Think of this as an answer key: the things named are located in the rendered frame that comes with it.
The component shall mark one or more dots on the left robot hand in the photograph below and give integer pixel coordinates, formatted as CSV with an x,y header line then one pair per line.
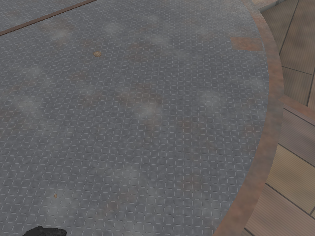
x,y
39,231

